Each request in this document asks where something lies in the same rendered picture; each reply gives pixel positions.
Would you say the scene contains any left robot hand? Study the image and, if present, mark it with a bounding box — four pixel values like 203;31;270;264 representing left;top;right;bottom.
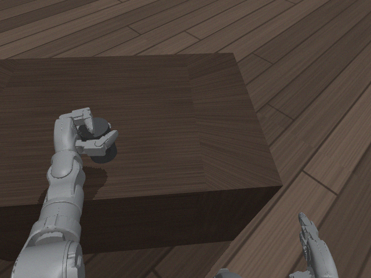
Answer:
53;107;118;157

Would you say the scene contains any left robot arm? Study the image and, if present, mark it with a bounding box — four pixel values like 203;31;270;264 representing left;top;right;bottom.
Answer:
10;151;86;278

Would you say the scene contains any right robot hand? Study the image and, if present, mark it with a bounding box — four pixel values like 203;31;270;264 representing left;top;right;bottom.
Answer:
289;212;339;278

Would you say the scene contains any can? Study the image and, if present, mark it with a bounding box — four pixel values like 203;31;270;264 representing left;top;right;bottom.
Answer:
78;118;117;164

